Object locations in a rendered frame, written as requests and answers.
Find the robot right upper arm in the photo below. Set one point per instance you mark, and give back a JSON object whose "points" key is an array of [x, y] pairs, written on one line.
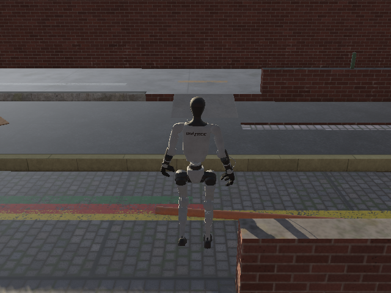
{"points": [[215, 129]]}

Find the robot head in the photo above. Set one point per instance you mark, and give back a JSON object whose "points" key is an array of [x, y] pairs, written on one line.
{"points": [[197, 106]]}

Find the right robot shin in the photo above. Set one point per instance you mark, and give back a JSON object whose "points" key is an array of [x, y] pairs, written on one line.
{"points": [[208, 221]]}

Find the robot right hand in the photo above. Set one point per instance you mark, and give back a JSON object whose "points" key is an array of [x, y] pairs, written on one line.
{"points": [[228, 176]]}

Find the robot left forearm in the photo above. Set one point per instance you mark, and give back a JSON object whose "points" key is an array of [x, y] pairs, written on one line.
{"points": [[167, 159]]}

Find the robot right forearm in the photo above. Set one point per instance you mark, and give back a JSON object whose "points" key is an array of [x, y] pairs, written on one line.
{"points": [[226, 163]]}

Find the robot left hand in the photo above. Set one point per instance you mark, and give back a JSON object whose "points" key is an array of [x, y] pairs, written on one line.
{"points": [[163, 170]]}

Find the robot left upper arm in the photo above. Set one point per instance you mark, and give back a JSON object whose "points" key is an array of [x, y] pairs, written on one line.
{"points": [[177, 128]]}

